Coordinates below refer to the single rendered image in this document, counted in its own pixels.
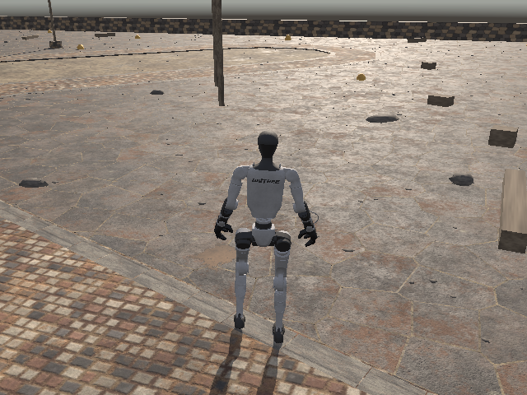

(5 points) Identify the left robot forearm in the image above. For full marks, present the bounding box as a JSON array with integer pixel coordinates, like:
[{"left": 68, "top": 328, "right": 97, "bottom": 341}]
[{"left": 217, "top": 198, "right": 233, "bottom": 227}]

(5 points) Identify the right robot forearm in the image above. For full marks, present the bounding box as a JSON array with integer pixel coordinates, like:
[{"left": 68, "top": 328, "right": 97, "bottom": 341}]
[{"left": 298, "top": 200, "right": 315, "bottom": 232}]

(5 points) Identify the humanoid robot torso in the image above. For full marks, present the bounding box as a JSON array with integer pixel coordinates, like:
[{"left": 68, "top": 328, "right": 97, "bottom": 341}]
[{"left": 246, "top": 163, "right": 285, "bottom": 247}]

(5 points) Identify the right robot hand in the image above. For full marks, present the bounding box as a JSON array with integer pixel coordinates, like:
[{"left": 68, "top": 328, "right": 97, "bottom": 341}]
[{"left": 298, "top": 228, "right": 317, "bottom": 247}]

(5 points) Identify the robot right upper arm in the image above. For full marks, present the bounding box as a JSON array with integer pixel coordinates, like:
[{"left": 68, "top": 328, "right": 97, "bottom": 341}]
[{"left": 283, "top": 167, "right": 306, "bottom": 213}]

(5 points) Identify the robot left upper arm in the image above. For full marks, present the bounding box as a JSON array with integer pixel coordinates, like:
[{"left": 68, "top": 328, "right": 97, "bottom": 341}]
[{"left": 225, "top": 165, "right": 250, "bottom": 211}]

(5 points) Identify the left robot hand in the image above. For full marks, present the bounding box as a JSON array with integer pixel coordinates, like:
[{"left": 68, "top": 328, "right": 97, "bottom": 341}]
[{"left": 214, "top": 223, "right": 233, "bottom": 240}]

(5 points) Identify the left robot thigh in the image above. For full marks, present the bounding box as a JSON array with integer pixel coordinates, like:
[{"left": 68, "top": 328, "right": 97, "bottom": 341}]
[{"left": 235, "top": 228, "right": 252, "bottom": 276}]

